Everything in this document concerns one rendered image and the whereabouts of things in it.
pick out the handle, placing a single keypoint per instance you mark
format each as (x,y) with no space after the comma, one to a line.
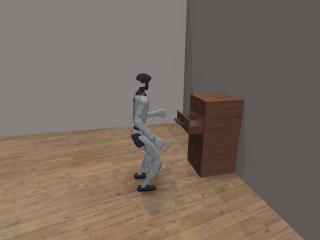
(176,119)

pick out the left robot hand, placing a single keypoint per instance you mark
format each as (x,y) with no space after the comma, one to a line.
(161,113)

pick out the robot right thigh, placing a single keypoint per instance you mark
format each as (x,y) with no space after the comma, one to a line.
(148,146)

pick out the cabinet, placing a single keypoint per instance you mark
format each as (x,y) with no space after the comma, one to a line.
(214,152)

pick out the robot left forearm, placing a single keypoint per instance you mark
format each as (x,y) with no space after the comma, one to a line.
(151,114)

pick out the right robot upper arm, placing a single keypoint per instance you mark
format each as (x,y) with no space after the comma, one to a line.
(142,103)

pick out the drawer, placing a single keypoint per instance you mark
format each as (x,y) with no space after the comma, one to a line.
(194,124)

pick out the robot right shin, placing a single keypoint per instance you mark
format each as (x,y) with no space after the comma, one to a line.
(151,173)

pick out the right robot hand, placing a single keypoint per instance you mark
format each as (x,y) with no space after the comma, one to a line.
(159,143)

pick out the robot right forearm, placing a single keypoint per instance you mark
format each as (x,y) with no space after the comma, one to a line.
(145,130)

